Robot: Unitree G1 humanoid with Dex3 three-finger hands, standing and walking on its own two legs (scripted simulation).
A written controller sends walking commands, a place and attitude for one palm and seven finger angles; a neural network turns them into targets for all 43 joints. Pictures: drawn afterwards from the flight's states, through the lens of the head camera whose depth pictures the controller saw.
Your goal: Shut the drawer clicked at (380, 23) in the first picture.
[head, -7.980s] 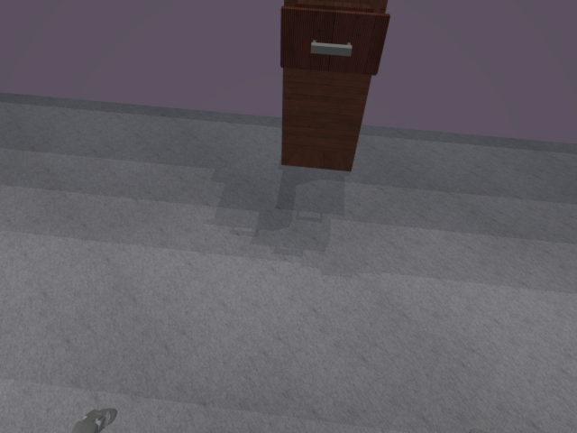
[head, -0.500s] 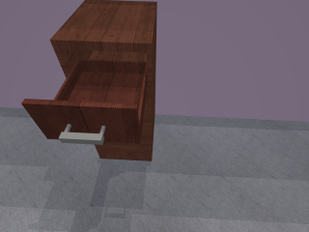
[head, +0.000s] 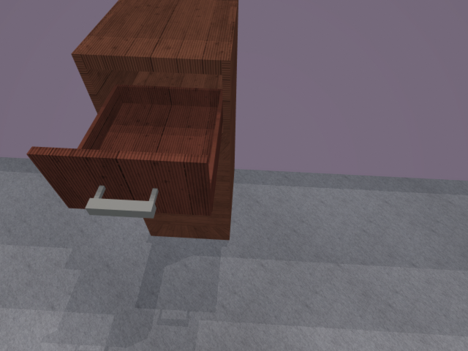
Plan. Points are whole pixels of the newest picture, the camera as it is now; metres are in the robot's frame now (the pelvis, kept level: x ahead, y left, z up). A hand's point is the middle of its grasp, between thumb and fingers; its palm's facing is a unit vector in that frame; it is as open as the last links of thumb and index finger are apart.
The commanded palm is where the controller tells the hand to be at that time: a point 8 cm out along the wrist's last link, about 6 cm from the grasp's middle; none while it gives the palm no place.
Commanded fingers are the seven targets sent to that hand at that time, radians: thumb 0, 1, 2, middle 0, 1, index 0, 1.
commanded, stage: look again from close up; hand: left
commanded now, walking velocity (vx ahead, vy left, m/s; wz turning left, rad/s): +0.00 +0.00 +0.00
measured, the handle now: (124, 199) +0.38 +0.25 +0.00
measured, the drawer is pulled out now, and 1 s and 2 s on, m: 0.29 0.29 0.29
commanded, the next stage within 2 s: shuffle to correct the standing spot in 0.46 s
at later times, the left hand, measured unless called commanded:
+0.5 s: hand out of the picture +0.06 +0.24 -0.14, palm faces -0.02 -0.94 -0.35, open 7.4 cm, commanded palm none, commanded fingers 0.00 0.90 0.90 -0.20 -0.30 -0.20 -0.30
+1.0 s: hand out of the picture -0.01 +0.19 -0.19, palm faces +0.03 -0.99 -0.15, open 7.4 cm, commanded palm none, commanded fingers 0.00 0.90 0.90 -0.20 -0.30 -0.20 -0.30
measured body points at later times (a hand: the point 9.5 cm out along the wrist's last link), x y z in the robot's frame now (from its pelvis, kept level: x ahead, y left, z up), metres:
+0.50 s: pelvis -0.03 +0.00 +0.00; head -0.04 -0.01 +0.45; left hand +0.06 +0.29 -0.12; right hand +0.05 -0.28 -0.14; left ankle -0.07 +0.10 -0.74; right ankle +0.03 -0.10 -0.74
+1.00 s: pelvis +0.01 +0.02 -0.01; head +0.02 +0.04 +0.44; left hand -0.01 +0.24 -0.18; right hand -0.07 -0.19 -0.16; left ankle -0.07 +0.10 -0.74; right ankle +0.03 -0.09 -0.74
